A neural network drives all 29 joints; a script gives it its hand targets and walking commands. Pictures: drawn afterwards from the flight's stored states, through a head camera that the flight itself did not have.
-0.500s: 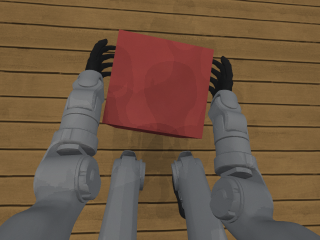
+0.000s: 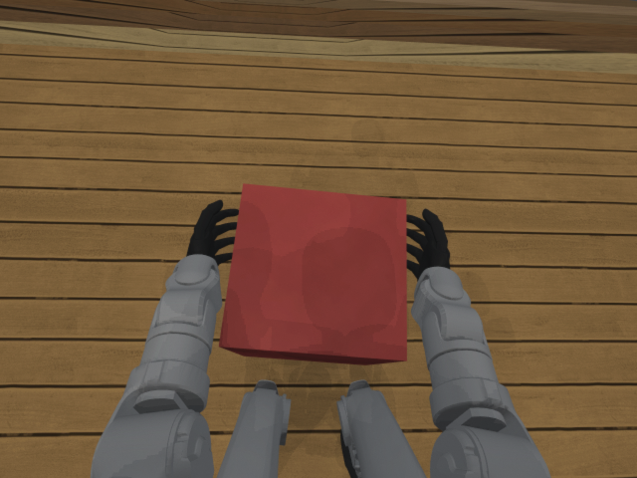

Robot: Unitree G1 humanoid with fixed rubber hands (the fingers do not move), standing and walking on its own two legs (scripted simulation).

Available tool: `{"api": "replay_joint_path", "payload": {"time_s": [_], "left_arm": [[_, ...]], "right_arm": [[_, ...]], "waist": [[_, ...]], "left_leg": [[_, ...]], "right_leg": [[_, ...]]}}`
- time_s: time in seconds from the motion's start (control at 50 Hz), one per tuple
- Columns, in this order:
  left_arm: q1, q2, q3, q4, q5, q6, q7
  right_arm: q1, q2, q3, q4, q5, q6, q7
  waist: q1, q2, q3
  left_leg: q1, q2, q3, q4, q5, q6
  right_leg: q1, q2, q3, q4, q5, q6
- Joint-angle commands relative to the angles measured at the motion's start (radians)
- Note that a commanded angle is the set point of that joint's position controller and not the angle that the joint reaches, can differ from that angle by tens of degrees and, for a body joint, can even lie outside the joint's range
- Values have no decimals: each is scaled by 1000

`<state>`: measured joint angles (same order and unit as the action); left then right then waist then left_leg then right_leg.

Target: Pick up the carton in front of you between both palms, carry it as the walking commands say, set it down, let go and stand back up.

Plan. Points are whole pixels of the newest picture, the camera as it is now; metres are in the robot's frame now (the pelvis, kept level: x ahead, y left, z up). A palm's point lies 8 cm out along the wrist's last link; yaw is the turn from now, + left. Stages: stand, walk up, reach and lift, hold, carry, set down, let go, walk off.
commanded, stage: reach and lift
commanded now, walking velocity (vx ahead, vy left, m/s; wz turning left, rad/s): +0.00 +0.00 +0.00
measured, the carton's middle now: (313, 288) +0.38 +0.01 -0.13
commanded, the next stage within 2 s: hold in 1.74 s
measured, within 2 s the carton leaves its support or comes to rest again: neither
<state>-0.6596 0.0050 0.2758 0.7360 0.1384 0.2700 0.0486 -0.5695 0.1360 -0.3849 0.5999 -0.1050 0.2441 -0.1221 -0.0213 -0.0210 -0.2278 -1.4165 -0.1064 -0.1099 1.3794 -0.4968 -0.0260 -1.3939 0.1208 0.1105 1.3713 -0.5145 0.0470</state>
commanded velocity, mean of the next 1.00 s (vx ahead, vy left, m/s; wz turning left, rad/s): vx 0.00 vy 0.00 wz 0.00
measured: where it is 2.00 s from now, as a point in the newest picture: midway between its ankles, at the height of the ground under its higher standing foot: outside the picture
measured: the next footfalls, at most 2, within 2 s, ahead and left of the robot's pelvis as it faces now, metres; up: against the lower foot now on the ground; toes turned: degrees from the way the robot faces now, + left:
none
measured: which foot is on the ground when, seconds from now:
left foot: down 0.00-1.00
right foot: down 0.00-1.00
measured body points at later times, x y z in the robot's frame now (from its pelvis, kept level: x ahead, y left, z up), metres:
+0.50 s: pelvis +0.05 +0.00 +0.13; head +0.08 +0.00 +0.58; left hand +0.37 +0.15 +0.10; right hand +0.37 -0.15 +0.11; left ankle +0.06 +0.12 -0.58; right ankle +0.06 -0.13 -0.58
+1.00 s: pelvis +0.04 -0.01 +0.15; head +0.01 -0.01 +0.60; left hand +0.34 +0.15 +0.17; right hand +0.35 -0.16 +0.18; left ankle +0.06 +0.12 -0.59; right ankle +0.06 -0.13 -0.59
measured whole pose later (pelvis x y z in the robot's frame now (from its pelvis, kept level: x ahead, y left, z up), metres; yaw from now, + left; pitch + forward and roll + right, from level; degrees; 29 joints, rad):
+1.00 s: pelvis +0.04 -0.01 +0.15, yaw +1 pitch -3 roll +0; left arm -0.31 -0.16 0.29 0.43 0.30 0.62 0.03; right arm -0.34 0.17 -0.32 0.43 -0.30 0.59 -0.01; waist -0.01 -0.01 -0.03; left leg -0.19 -0.05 -0.14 0.47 -0.22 -0.01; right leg -0.18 0.06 0.14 0.48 -0.24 0.00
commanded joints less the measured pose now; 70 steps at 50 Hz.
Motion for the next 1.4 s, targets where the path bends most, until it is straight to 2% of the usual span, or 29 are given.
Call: {"api": "replay_joint_path", "payload": {"time_s": [0.0,0.16,0.34,0.46,0.62,0.74,0.8,0.84,1.0,1.12,1.38], "left_arm": [[-485,-1090,-504,-44,-112,-31,-227],[-351,-1100,-508,-67,-85,-42,-221],[-212,-1113,-557,-138,-84,-15,-226],[-136,-1120,-597,-207,-101,55,-241],[-69,-1113,-632,-349,-127,206,-261],[-75,-1093,-556,-346,-99,296,-277],[-133,-1089,-509,-319,-79,306,-289],[-186,-1104,-512,-328,-84,302,-298],[-274,-1133,-530,-337,-94,300,-303],[-260,-1134,-522,-333,-88,312,-296],[-183,-1133,-549,-403,-109,344,-284]], "right_arm": [[-539,1004,601,53,81,10,247],[-389,997,592,71,40,0,265],[-241,995,635,35,28,29,288],[-160,997,683,-26,43,101,309],[-76,1016,725,-134,75,248,339],[-79,994,643,-120,39,335,357],[-128,996,586,-89,17,345,366],[-174,1016,588,-93,21,342,371],[-258,1036,597,-97,28,340,380],[-255,1011,587,-99,18,349,384],[-185,985,612,-170,35,376,384]], "waist": [[9,53,-632],[7,51,-527],[10,43,-416],[15,37,-323],[19,17,-166],[22,6,18],[18,3,58],[15,4,39],[16,17,-34],[17,26,-31],[15,29,-46]], "left_leg": [[560,-45,74,-247,259,19],[747,-26,39,-431,338,21],[976,-3,12,-636,466,19],[1113,12,8,-768,532,15],[1276,20,17,-931,548,16],[1285,23,26,-1001,399,25],[1269,26,33,-1000,323,28],[1272,26,37,-991,307,29],[1299,26,41,-983,310,27],[1322,30,38,-998,331,19],[1386,29,29,-1021,469,7]], "right_leg": [[385,46,-87,-241,234,-13],[566,23,-56,-415,302,-25],[824,0,-26,-623,434,-35],[1012,-15,-12,-764,522,-34],[1211,-37,-5,-925,581,-24],[1222,-49,-10,-997,437,-26],[1203,-52,-14,-1002,360,-30],[1211,-53,-16,-998,342,-32],[1243,-50,-25,-984,344,-35],[1247,-44,-33,-992,352,-40],[1295,-33,-34,-1010,471,-38]]}}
